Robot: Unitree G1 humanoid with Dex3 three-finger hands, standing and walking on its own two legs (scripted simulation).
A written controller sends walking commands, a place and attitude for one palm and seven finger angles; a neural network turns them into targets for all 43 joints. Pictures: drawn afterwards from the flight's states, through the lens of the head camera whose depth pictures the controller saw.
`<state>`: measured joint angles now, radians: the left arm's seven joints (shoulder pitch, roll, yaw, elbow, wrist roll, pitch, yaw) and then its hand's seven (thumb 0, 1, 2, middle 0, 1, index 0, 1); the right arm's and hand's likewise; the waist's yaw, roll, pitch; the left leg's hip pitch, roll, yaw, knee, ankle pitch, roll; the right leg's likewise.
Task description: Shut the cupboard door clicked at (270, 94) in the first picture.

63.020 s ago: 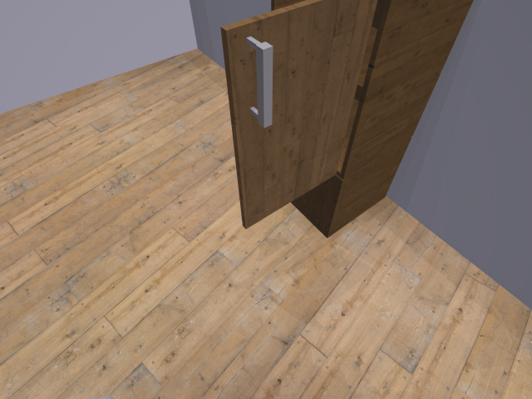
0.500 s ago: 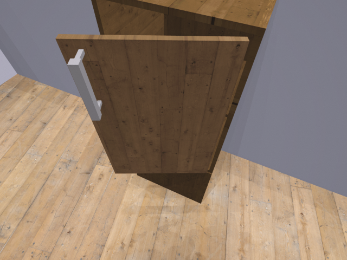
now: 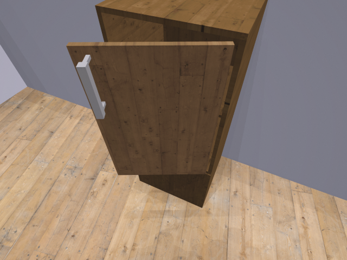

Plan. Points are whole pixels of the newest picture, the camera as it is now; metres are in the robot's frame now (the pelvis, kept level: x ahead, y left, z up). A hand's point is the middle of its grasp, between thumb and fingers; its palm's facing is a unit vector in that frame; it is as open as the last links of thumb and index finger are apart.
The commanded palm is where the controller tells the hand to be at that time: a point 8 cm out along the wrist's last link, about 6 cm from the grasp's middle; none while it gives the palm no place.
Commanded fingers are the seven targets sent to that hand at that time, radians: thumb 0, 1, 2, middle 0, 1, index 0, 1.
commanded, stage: look again from close up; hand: left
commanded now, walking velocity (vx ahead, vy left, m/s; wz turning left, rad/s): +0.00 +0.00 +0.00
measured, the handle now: (94, 88) +0.48 +0.24 +0.14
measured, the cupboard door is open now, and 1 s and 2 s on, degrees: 25 25 25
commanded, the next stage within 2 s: raise the hand and make a fist in 0.52 s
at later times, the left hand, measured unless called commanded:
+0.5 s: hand out of the picture +0.02 +0.16 -0.18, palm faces +0.02 -0.98 -0.19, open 7.4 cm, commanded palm none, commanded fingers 0.00 0.90 0.90 -0.20 -0.30 -0.20 -0.30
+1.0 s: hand (108, 247) +0.16 +0.15 -0.03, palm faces +0.05 -1.00 +0.02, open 6.4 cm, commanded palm +0.13 +0.21 -0.02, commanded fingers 0.00 0.90 0.90 -0.55 -0.68 -0.55 -0.68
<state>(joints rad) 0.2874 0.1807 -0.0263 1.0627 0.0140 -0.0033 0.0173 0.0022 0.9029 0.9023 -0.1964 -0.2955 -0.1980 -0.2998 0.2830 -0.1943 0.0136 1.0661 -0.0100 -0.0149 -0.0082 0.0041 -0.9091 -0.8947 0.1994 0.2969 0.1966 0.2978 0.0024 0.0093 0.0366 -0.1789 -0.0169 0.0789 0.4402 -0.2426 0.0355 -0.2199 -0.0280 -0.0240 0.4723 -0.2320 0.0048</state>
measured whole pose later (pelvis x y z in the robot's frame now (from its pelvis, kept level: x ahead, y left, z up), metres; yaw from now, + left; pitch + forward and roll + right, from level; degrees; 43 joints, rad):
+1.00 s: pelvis -0.02 -0.03 -0.07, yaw +2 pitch +9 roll +1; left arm 0.45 0.17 0.12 0.06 -0.27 -0.46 -0.30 0.00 0.90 0.90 -0.37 -0.49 -0.38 -0.49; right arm 0.17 -0.27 -0.07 0.50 0.02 -0.27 -0.02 0.01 -0.91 -0.90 0.20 0.30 0.20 0.30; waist 0.03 -0.03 -0.11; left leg -0.71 0.01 0.04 1.03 -0.47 0.00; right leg -0.73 -0.03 -0.07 1.05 -0.47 -0.04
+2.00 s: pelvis +0.01 -0.01 -0.02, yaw +4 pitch +0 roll -1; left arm 0.29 0.27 0.20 -0.31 -0.28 0.05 -0.21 0.01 0.89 0.90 -1.25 -1.45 -1.26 -1.45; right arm 0.23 -0.23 0.08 0.56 0.05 -0.26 -0.08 0.01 -0.90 -0.89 0.20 0.30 0.20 0.30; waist 0.07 0.05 -0.05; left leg -0.31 0.00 0.01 0.68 -0.37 0.02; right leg -0.29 -0.02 -0.09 0.64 -0.34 0.00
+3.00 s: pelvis +0.00 -0.02 -0.01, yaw +3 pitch -3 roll +0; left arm -0.05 0.29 0.24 -0.03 -0.27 0.16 -0.21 0.01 0.89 0.90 -1.30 -1.50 -1.30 -1.50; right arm 0.22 -0.25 0.07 0.64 0.07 -0.23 -0.10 0.01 -0.90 -0.89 0.20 0.30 0.20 0.30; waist 0.04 0.05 -0.02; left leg -0.20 0.01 0.02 0.55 -0.29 0.01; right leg -0.21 -0.01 -0.08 0.54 -0.29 -0.02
